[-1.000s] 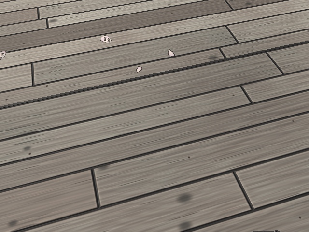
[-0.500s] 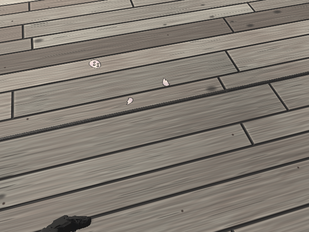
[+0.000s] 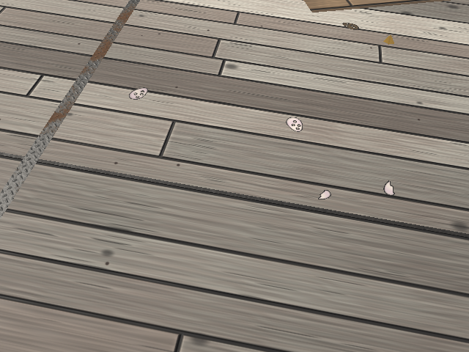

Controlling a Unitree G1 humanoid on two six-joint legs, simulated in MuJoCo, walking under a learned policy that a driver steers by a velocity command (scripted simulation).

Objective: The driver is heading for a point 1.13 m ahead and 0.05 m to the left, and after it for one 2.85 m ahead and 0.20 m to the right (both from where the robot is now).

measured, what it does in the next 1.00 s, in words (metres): walks ahead: right foot, then left foot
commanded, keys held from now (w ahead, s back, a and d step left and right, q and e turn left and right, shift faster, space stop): q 0.08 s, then w+q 0.10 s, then w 0.82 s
